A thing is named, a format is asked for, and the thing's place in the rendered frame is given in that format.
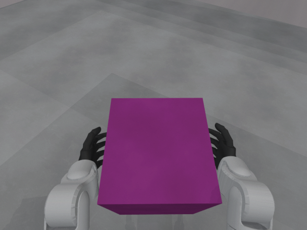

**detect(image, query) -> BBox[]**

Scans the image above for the left robot forearm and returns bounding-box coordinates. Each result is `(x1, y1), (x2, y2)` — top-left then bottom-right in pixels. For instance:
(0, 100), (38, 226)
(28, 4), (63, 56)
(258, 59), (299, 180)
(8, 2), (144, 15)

(44, 160), (99, 230)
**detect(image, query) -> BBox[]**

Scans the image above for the robot right hand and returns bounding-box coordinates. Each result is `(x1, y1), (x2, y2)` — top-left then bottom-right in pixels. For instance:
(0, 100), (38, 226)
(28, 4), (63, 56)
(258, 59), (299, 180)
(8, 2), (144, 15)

(208, 123), (236, 169)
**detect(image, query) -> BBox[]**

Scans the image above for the right robot forearm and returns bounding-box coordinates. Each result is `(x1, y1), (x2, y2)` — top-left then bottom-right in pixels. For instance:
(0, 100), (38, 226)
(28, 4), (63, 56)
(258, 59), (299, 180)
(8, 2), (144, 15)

(217, 156), (275, 230)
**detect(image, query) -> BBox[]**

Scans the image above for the carton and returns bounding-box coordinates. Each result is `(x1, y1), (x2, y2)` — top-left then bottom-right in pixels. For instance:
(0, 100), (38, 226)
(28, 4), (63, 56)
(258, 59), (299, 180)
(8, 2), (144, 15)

(97, 98), (222, 215)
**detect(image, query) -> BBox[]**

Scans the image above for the robot left hand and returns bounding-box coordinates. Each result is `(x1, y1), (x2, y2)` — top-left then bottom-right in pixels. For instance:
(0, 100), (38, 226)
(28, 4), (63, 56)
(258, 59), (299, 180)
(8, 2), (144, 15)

(79, 127), (107, 169)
